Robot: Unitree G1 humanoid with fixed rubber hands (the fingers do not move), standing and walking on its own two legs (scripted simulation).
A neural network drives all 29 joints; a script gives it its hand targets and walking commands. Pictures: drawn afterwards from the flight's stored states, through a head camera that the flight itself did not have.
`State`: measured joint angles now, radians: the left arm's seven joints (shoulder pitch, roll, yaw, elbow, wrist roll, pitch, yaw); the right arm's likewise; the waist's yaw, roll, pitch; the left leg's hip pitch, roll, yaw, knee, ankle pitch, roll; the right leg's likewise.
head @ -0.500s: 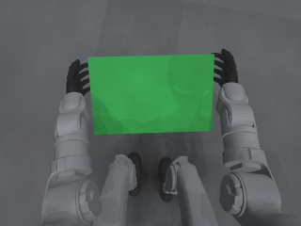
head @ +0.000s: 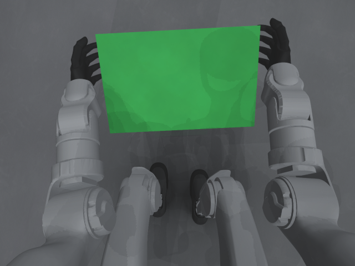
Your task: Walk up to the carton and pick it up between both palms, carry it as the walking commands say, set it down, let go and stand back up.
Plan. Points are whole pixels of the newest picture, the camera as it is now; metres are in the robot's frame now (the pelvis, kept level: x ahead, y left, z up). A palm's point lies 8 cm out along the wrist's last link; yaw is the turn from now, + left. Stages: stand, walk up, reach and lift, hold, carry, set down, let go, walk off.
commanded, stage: set down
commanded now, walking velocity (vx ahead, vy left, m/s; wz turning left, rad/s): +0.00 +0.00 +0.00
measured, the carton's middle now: (179, 79) +0.51 +0.01 -0.22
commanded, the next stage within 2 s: none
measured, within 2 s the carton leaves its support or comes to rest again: rests again in 1.96 s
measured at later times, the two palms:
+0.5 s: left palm (108, 85) +0.50 +0.19 -0.22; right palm (260, 66) +0.54 -0.19 -0.21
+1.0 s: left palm (106, 79) +0.53 +0.21 -0.27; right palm (245, 61) +0.57 -0.17 -0.27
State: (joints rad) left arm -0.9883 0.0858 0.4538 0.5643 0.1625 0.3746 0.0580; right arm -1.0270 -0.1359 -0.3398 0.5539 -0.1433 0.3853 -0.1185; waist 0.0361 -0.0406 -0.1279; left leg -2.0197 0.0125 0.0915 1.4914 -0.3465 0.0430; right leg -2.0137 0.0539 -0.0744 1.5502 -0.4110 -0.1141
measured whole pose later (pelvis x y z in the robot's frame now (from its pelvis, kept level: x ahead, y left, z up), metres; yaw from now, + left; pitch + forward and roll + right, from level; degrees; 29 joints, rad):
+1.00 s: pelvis -0.02 +0.00 -0.12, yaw -1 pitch +34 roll +3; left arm -1.48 0.29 0.42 0.72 0.03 0.42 0.09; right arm -1.57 -0.39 -0.25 0.79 -0.01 0.39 -0.09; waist 0.06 -0.03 0.52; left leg -2.11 0.02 0.09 1.97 -0.45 0.03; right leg -2.10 0.03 -0.12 2.03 -0.52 -0.16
